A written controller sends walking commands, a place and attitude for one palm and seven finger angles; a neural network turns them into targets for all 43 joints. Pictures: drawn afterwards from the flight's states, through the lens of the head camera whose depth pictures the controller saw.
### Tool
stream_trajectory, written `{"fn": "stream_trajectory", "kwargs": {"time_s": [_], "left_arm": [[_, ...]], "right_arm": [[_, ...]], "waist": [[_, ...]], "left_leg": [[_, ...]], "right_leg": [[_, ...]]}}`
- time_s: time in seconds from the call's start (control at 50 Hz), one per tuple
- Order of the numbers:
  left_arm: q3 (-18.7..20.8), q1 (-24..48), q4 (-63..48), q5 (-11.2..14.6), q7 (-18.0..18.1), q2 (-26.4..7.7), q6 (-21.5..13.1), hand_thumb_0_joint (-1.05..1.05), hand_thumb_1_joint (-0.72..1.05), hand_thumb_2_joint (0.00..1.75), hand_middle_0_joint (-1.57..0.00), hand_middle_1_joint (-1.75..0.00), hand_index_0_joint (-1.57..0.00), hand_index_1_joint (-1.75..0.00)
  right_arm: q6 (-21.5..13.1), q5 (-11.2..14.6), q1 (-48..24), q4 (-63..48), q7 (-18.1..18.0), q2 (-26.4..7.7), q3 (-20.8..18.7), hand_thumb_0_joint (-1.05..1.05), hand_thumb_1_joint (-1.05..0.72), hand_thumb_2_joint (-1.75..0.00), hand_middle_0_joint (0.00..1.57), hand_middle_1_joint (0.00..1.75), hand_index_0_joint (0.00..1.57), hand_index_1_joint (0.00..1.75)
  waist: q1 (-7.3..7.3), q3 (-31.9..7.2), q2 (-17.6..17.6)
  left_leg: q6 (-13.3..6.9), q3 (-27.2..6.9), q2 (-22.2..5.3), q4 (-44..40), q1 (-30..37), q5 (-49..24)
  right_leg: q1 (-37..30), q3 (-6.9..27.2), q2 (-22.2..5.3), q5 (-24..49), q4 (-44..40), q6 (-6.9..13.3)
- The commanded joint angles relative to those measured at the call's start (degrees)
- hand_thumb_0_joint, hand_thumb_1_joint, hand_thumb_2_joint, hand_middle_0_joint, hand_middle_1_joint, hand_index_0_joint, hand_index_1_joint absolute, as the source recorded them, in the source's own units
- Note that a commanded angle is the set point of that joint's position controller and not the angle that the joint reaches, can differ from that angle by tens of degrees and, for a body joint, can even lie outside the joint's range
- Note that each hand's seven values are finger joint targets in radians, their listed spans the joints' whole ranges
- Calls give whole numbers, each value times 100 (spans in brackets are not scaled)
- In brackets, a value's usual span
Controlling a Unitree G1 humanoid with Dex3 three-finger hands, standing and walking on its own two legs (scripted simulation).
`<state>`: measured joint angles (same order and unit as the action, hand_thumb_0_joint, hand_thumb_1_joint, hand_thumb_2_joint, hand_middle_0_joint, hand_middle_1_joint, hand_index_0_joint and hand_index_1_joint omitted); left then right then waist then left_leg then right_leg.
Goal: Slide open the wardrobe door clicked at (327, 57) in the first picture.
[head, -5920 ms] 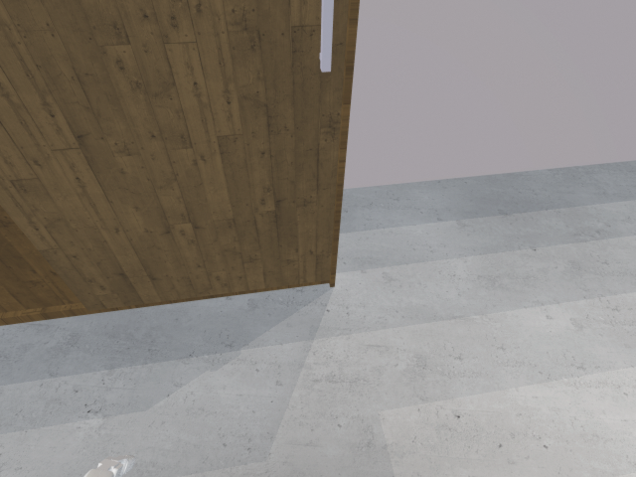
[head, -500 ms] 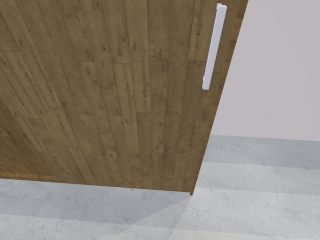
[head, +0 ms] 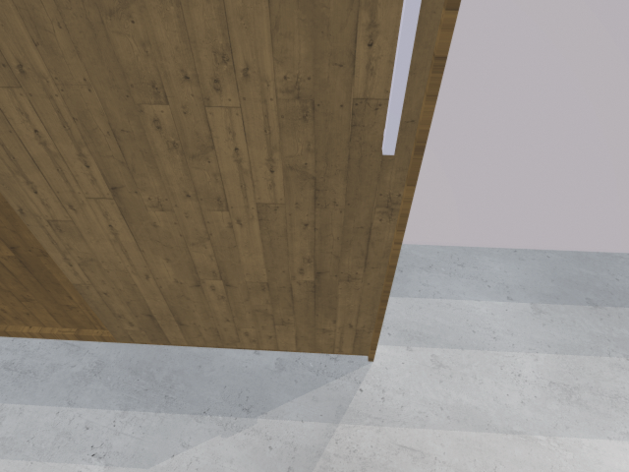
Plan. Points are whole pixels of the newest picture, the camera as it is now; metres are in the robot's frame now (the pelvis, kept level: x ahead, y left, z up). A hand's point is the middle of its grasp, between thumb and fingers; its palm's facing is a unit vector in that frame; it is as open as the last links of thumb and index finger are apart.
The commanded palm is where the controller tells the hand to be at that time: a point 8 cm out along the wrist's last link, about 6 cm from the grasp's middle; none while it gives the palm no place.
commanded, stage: look again from close up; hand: right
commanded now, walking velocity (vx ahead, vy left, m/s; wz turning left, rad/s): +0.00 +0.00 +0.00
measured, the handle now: (398, 76) +0.61 -0.08 +0.23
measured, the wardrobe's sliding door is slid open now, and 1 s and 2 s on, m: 0.00 0.00 0.00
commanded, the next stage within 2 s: none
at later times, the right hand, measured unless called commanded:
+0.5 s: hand out of the picture +0.03 -0.20 -0.17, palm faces -0.01 +0.97 -0.25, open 7.4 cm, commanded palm none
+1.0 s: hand out of the picture +0.06 -0.20 -0.16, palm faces -0.03 +0.96 -0.27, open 7.4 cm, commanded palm none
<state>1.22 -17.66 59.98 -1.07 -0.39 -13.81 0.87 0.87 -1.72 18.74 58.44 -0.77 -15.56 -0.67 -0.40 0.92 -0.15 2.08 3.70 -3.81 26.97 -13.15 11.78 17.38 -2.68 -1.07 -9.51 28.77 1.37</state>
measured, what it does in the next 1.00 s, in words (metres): stands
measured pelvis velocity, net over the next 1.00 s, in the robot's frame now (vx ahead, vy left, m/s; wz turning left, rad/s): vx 0.03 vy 0.01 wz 0.01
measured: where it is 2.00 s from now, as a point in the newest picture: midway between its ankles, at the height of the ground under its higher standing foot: outside the picture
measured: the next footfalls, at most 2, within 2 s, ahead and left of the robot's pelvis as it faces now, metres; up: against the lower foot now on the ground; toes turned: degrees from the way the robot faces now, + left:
none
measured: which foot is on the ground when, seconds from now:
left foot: down 0.00-1.00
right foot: down 0.00-1.00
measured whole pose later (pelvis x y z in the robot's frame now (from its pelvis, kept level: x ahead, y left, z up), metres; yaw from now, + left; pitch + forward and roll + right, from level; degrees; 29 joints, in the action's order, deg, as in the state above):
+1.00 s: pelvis +0.03 +0.01 +0.01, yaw +1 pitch -2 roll +0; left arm 0.5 -12.2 63.5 -0.5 -0.2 -14.0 0.1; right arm -0.1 -1.3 14.4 61.5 -1.2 -14.0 0.3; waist -0.4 2.2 0.2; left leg 2.6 2.9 -3.7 22.4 -8.3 11.6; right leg 11.8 -3.3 -0.8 -9.3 23.3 0.8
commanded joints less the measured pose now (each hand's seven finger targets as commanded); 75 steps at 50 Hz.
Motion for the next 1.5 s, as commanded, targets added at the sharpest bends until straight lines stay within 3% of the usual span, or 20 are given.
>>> {"fn": "stream_trajectory", "kwargs": {"time_s": [0.0,0.18,0.48,0.96,1.04,1.12,1.48], "left_arm": [[239,185,-328,27,64,-980,-157,0,90,90,-20,-30,-20,-30],[236,314,-207,53,69,-930,-180,0,90,90,-20,-30,-20,-30],[165,625,-170,70,54,-857,-185,0,90,90,-20,-30,-20,-30],[100,598,52,72,67,-896,-194,0,90,90,-20,-30,-20,-30],[88,562,95,65,73,-853,-175,0,90,90,-20,-30,-20,-30],[83,506,113,65,76,-821,-181,0,90,90,-20,-30,-20,-30],[64,423,173,68,99,-663,-182,0,90,90,-20,-30,-20,-30]], "right_arm": [[-158,14,102,-264,-71,-694,-153,0,-90,-90,20,30,20,30],[-181,5,184,-101,-105,-573,-126,0,-90,-90,20,30,20,30],[-230,23,-84,-72,-130,-584,-72,0,-90,-90,20,30,20,30],[-227,56,-274,55,-112,-672,-75,0,-90,-90,20,30,20,30],[-211,59,-295,93,-109,-640,-65,0,-90,-90,20,30,20,30],[-213,63,-241,113,-113,-600,-60,0,-90,-90,20,30,20,30],[-208,52,-94,196,-128,-417,-48,0,-90,-90,20,30,20,30]], "waist": [[57,304,161],[62,207,261],[16,79,-45],[47,38,39],[29,253,-21],[24,120,-19],[26,202,38]], "left_leg": [[-300,-457,-230,-635,-62,1067],[-289,-419,-244,-556,96,484],[-234,-468,-360,-771,169,-87],[-224,-473,-371,-949,394,-151],[-216,-493,-358,-1017,288,114],[-219,-496,-364,-997,327,24],[-191,-480,-331,-978,267,-56]], "right_leg": [[415,873,-555,-1820,-1194,7],[210,902,-585,-1459,-1261,18],[-368,609,-532,-169,-986,-43],[-562,548,-558,51,-1109,-90],[-453,540,-534,-276,-1200,-117],[-553,531,-536,-165,-1170,-110],[-594,503,-546,-98,-1161,-111]]}}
